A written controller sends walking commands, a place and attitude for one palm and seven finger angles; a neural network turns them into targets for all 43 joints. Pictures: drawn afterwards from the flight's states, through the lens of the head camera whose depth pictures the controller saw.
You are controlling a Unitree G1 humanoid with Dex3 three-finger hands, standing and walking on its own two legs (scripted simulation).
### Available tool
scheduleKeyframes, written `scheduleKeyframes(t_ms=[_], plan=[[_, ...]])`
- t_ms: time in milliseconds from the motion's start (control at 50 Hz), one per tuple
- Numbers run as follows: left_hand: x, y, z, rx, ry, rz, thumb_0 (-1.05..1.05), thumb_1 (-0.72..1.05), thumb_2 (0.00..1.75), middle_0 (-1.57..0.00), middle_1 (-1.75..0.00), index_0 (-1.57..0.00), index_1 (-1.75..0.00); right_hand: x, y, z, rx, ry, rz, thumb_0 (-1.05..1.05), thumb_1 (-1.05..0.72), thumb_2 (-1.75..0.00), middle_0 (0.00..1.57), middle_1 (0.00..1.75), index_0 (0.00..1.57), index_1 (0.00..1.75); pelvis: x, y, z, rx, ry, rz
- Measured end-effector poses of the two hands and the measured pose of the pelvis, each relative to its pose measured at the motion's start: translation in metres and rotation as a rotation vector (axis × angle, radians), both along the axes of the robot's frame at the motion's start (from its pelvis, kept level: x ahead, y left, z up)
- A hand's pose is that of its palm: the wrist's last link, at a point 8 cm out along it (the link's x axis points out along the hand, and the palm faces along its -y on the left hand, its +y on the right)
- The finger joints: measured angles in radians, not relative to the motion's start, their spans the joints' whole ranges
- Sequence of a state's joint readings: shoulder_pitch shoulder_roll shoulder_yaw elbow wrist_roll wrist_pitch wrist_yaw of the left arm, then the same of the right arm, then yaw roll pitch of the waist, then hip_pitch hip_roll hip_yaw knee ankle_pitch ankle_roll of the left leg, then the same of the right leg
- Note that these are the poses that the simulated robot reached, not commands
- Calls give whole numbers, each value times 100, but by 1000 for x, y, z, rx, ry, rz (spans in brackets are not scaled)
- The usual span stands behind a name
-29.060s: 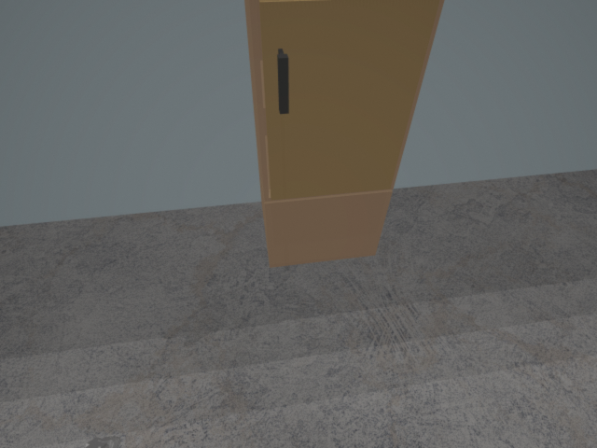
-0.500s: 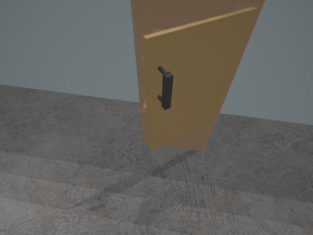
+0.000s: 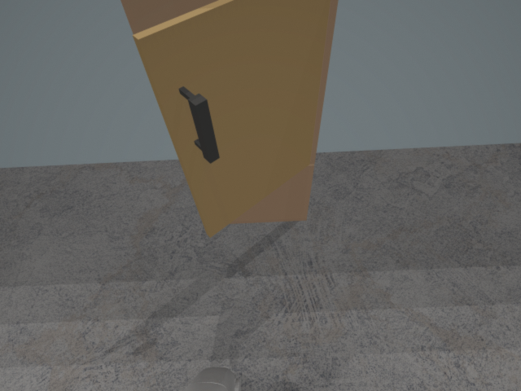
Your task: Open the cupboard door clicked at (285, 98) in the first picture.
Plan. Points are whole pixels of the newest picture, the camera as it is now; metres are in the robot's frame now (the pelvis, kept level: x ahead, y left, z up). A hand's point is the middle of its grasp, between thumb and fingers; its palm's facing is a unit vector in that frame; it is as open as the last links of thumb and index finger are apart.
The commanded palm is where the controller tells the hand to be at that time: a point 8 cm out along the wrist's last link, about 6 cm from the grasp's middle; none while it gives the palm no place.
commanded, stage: walk to a spot facing it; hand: left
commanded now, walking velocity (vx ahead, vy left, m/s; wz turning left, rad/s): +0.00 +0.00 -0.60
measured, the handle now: (198, 125) +0.53 +0.17 +0.07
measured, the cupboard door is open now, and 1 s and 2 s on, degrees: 40 40 40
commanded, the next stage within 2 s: none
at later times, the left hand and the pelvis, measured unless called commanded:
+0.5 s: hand (148, 367) +0.16 +0.23 -0.15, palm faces -0.23 -0.94 -0.24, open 7.4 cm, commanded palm none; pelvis +0.01 +0.03 +0.01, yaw -17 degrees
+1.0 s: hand (200, 333) +0.22 +0.15 -0.17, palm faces -0.57 -0.80 -0.19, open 7.4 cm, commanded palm none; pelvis +0.03 +0.04 +0.00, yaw -36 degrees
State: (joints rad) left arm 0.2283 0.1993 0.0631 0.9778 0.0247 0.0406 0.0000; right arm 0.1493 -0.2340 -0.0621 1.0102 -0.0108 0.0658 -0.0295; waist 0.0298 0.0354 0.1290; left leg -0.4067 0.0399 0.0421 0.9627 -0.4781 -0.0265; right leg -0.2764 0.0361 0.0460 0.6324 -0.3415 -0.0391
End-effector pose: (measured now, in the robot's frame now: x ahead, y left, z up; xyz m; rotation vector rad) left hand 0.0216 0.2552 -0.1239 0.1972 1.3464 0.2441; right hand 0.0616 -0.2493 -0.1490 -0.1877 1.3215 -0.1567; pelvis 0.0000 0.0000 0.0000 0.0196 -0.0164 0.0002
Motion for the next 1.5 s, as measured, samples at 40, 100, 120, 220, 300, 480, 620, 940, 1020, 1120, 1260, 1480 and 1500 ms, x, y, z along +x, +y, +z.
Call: scheduleKeyframes(t_ms=[40,100,120,220,300,480,620,940,1020,1120,1260,1480,1500], plan=[[0,-5,3,-6,17,-19,0,91,90,-20,-30,-20,-30,2,-5,8,-8,-16,-23,1,-90,-90,20,30,20,29,0,-1,6,5,9,-27],[4,-10,6,-19,42,-59,0,91,90,-20,-30,-20,-30,8,-10,21,-21,-65,-60,1,-90,-90,20,30,20,29,0,-1,13,18,22,-73],[6,-10,7,-23,47,-73,0,91,90,-20,-30,-20,-30,11,-10,25,-26,-83,-72,1,-90,-90,20,30,20,29,1,0,14,20,26,-88],[24,-1,5,-37,43,-131,0,91,90,-20,-30,-21,-30,24,-5,38,-48,-162,-118,1,-90,-90,20,30,19,29,4,11,16,18,39,-152],[49,16,-6,-46,22,-175,1,91,90,-20,-30,-21,-30,27,6,43,-79,-216,-147,1,-90,-90,20,30,19,29,8,27,10,0,52,-196],[133,25,1,-51,-106,-309,1,91,90,-20,-30,-20,-30,-34,26,42,-92,-104,-204,1,-90,-90,21,30,20,29,13,34,12,-53,41,-281],[189,-16,6,-21,-196,-492,1,91,90,-20,-30,-20,-30,-99,10,14,-59,-47,-381,1,-90,-90,21,30,20,30,16,15,-5,-18,24,-389],[213,-55,-17,-113,-85,-688,1,91,90,-20,-30,-21,-30,-128,28,34,-147,-95,-584,1,-90,-90,20,30,19,29,29,40,-3,-30,43,-589],[230,-63,-10,-129,-102,-719,1,91,90,-20,-30,-20,-30,-144,52,41,-117,-38,-604,1,-90,-90,20,30,20,29,29,38,6,-37,36,-632],[244,-85,2,-127,-125,-777,1,91,90,-20,-30,-20,-30,-165,64,38,-79,-4,-665,1,-90,-90,21,30,20,29,28,29,12,-50,45,-692],[246,-120,3,-67,-155,-889,1,91,90,-20,-30,-20,-30,-200,50,10,-47,-12,-803,1,-90,-90,21,30,20,30,16,12,-4,-17,28,-786],[241,-128,-7,-71,-34,-974,1,91,90,-20,-30,-20,-30,-180,29,39,-144,-131,-900,1,-90,-90,20,30,19,29,29,14,6,9,36,-928],[244,-129,-13,-80,-28,-981,1,91,90,-20,-30,-20,-30,-179,29,37,-162,-143,-902,1,-90,-90,20,30,20,29,33,15,1,-6,52,-940]])
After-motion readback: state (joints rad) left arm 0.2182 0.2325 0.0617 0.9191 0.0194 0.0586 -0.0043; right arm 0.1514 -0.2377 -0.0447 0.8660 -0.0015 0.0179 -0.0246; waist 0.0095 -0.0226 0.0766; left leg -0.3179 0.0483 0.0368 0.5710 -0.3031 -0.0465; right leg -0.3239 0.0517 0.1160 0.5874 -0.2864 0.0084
